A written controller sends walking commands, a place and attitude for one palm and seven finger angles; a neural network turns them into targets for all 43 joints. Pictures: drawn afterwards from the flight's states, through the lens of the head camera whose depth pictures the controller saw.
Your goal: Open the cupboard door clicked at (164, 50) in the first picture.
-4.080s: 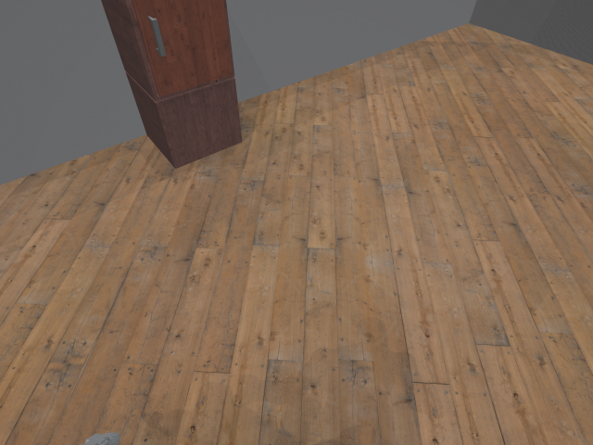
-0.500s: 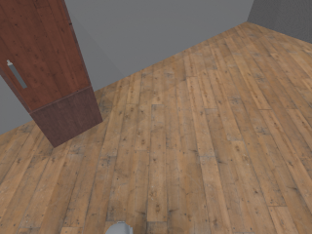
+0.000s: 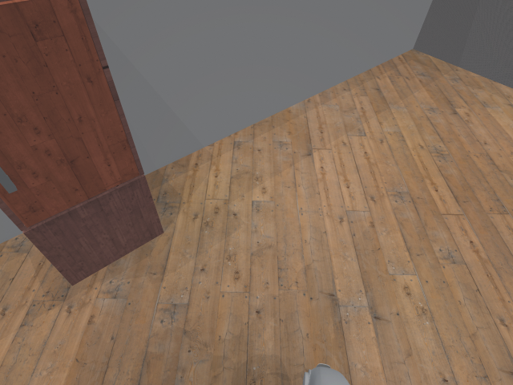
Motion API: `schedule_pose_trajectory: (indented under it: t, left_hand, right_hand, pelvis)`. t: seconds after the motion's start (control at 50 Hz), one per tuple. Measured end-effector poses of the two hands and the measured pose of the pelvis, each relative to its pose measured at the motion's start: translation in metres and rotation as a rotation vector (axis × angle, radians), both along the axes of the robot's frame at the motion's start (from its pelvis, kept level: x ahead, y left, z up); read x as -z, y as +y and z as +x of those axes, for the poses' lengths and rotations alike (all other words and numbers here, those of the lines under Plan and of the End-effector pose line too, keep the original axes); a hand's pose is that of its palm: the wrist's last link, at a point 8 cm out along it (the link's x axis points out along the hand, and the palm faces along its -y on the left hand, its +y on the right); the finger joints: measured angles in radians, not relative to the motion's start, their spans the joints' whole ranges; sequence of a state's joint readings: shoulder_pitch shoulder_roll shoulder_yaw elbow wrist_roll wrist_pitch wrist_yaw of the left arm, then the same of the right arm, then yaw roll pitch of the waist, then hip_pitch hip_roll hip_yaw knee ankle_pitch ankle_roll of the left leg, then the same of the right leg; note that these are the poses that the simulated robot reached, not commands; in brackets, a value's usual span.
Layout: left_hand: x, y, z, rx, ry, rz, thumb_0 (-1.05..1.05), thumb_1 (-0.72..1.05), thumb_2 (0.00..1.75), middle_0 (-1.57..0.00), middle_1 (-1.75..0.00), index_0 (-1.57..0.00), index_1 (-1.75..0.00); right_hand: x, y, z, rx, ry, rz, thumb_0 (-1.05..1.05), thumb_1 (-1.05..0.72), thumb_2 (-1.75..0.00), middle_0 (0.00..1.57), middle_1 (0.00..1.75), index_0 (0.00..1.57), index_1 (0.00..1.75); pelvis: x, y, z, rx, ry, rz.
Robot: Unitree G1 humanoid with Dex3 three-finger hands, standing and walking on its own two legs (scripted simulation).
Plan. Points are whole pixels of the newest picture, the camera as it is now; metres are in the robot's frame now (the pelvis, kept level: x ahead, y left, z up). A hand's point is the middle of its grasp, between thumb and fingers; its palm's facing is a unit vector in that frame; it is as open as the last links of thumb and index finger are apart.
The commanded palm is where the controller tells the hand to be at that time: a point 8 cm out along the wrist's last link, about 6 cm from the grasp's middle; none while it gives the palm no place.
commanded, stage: turn to face it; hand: left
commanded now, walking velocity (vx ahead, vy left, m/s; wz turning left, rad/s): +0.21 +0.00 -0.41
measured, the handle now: out of the picture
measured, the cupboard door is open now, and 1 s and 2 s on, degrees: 0 0 0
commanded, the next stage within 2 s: take the last steps up to it in 1.30 s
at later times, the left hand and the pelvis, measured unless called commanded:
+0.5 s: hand (180, 359) +0.20 +0.16 -0.18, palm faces +0.18 -0.96 -0.20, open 7.3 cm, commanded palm none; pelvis +0.12 -0.04 -0.01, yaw +10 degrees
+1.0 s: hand out of the picture +0.13 +0.20 -0.16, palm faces +0.44 -0.84 -0.32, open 7.4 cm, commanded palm none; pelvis +0.14 -0.04 -0.01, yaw +26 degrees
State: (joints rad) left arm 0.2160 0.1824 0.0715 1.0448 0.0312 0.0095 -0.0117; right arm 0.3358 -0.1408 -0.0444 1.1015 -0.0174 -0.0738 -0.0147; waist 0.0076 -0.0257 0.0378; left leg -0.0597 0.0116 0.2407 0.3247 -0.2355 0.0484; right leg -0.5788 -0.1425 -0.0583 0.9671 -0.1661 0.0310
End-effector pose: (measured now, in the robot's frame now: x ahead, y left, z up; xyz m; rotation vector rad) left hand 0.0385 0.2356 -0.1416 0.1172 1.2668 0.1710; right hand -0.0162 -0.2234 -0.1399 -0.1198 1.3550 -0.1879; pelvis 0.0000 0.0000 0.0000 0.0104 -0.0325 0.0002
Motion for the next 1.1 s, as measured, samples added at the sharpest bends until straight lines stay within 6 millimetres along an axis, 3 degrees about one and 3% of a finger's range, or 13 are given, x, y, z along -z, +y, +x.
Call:
schedule_pose_trajectory:
  t: [0.12,0.18,0.26,0.32,0.44,0.54,0.6,0.72,0.84,0.96,1.04,1.1]
  left_hand:
    - [-0.002,-0.026,0.097,0.111,-0.047,0.024,0.00,0.91,0.90,-0.19,-0.30,-0.19,-0.30]
    - [0.004,-0.045,0.142,0.141,-0.106,0.039,0.00,0.91,0.90,-0.19,-0.30,-0.19,-0.30]
    - [0.004,-0.066,0.165,0.106,-0.164,0.026,0.00,0.91,0.90,-0.19,-0.30,-0.20,-0.30]
    - [0.000,-0.072,0.163,0.042,-0.168,0.017,0.00,0.91,0.90,-0.20,-0.30,-0.20,-0.30]
    - [-0.003,-0.050,0.155,-0.047,-0.162,0.038,-0.02,0.93,0.90,-0.20,-0.30,-0.20,-0.30]
    - [0.013,-0.020,0.131,-0.135,-0.132,0.030,-0.01,0.92,0.90,-0.20,-0.30,-0.20,-0.30]
    - [0.029,0.002,0.111,-0.192,-0.096,0.025,0.00,0.91,0.90,-0.20,-0.30,-0.20,-0.30]
    - [0.015,0.025,0.076,-0.269,-0.020,0.053,0.01,0.91,0.90,-0.20,-0.30,-0.20,-0.30]
    - [-0.003,0.028,0.056,-0.335,0.012,0.096,0.01,0.91,0.90,-0.19,-0.30,-0.20,-0.30]
    - [-0.014,0.010,0.058,-0.383,-0.015,0.138,0.01,0.91,0.90,-0.19,-0.30,-0.20,-0.30]
    - [-0.018,-0.013,0.059,-0.410,-0.059,0.174,0.01,0.91,0.90,-0.20,-0.30,-0.20,-0.30]
    - [-0.025,-0.032,0.052,-0.445,-0.064,0.170,0.01,0.90,0.90,-0.20,-0.30,-0.20,-0.30]
  right_hand:
    - [0.015,0.002,-0.006,0.100,0.118,0.064,0.00,-0.92,-0.89,0.20,0.30,0.20,0.30]
    - [0.028,-0.002,-0.002,0.119,0.192,0.103,0.00,-0.92,-0.89,0.20,0.30,0.20,0.30]
    - [0.035,-0.017,0.027,0.082,0.234,0.112,0.00,-0.91,-0.89,0.20,0.30,0.20,0.30]
    - [0.032,-0.031,0.069,0.028,0.183,0.088,0.00,-0.91,-0.89,0.20,0.30,0.20,0.30]
    - [0.017,-0.050,0.167,-0.096,0.003,0.019,0.00,-0.92,-0.89,0.20,0.30,0.20,0.30]
    - [0.001,-0.045,0.236,-0.213,-0.128,-0.051,0.00,-0.92,-0.90,0.19,0.30,0.20,0.30]
    - [-0.002,-0.036,0.265,-0.279,-0.193,-0.091,0.00,-0.92,-0.90,0.19,0.30,0.20,0.30]
    - [-0.016,-0.017,0.288,-0.368,-0.192,-0.099,0.00,-0.91,-0.89,0.20,0.30,0.20,0.30]
    - [-0.013,-0.004,0.305,-0.430,-0.169,-0.053,0.00,-0.91,-0.89,0.20,0.30,0.20,0.30]
    - [0.004,-0.008,0.321,-0.482,-0.140,0.000,0.00,-0.91,-0.89,0.20,0.30,0.20,0.30]
    - [0.022,-0.018,0.336,-0.513,-0.130,0.036,0.00,-0.91,-0.89,0.20,0.30,0.20,0.30]
    - [0.021,-0.020,0.347,-0.550,-0.116,0.043,0.00,-0.91,-0.89,0.20,0.30,0.20,0.30]
  pelvis:
    - [0.008,-0.019,0.051,0.039,-0.003,0.015]
    - [0.021,-0.037,0.079,0.018,-0.003,0.027]
    - [0.024,-0.047,0.096,-0.028,-0.008,0.001]
    - [0.018,-0.050,0.104,-0.063,-0.005,-0.004]
    - [0.012,-0.045,0.114,-0.137,0.007,-0.015]
    - [0.019,-0.030,0.119,-0.199,0.004,-0.034]
    - [0.029,-0.017,0.120,-0.231,0.008,-0.043]
    - [0.015,-0.010,0.123,-0.291,0.027,-0.041]
    - [0.007,-0.013,0.131,-0.354,0.042,-0.037]
    - [0.010,-0.031,0.136,-0.429,0.046,-0.024]
    - [0.017,-0.050,0.141,-0.479,0.043,-0.013]
    - [0.012,-0.057,0.142,-0.523,0.033,0.001]
